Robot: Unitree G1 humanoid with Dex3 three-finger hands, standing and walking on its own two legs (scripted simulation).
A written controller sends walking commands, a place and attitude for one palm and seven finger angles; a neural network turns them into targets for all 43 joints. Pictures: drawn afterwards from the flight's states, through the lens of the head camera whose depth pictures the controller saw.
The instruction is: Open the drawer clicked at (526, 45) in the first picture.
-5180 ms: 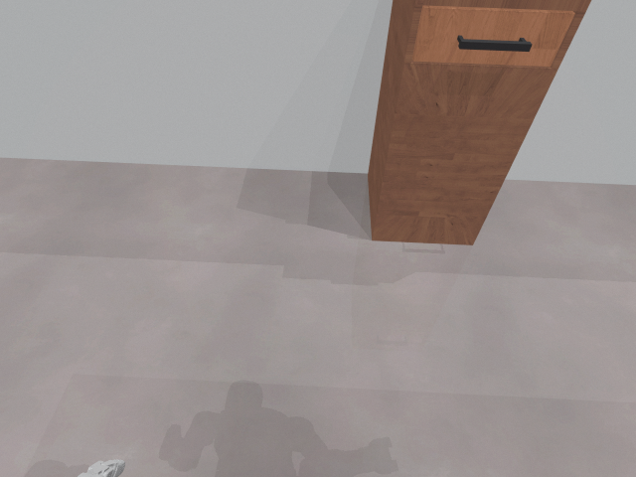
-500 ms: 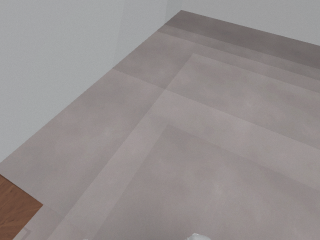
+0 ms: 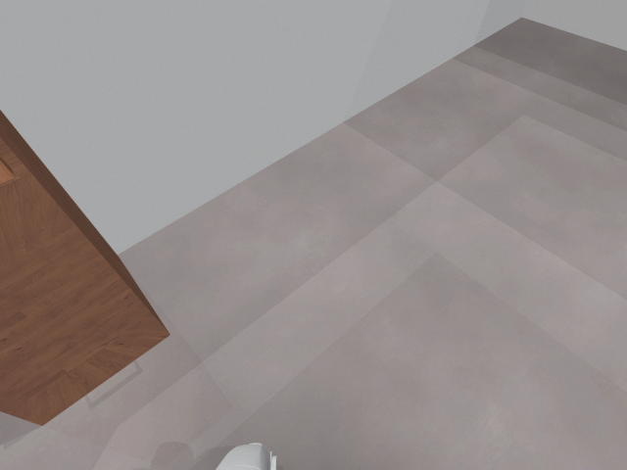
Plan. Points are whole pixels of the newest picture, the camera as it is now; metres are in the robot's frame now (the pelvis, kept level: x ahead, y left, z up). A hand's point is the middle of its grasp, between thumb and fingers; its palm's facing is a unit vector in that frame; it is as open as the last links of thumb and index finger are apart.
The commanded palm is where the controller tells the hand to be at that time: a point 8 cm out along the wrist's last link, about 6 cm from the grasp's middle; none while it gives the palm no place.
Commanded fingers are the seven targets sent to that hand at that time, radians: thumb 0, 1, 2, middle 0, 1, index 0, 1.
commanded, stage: turn to face it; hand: left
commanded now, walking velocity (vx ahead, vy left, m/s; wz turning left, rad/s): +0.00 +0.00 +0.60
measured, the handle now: out of the picture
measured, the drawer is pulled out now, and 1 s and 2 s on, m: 0.00 0.00 0.00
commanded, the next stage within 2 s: take the last steps up to it in 1.22 s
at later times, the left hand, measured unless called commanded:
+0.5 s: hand out of the picture +0.04 +0.25 -0.15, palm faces +0.32 -0.91 -0.27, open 7.4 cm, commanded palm none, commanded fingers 0.00 0.90 0.90 -0.20 -0.30 -0.20 -0.30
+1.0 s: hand out of the picture -0.12 +0.20 -0.19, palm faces +0.61 -0.75 -0.25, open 7.4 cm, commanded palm none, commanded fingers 0.00 0.90 0.90 -0.20 -0.30 -0.20 -0.30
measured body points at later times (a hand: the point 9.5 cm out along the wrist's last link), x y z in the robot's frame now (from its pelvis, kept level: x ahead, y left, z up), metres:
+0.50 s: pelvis +0.00 +0.01 -0.01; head +0.04 +0.02 +0.44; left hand +0.02 +0.29 -0.13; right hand +0.16 -0.20 -0.15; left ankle -0.01 +0.14 -0.74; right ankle +0.03 -0.13 -0.71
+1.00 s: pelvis -0.02 +0.00 -0.02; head +0.01 +0.04 +0.43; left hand -0.15 +0.24 -0.17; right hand +0.21 -0.15 -0.15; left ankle -0.09 +0.09 -0.74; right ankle +0.04 -0.12 -0.74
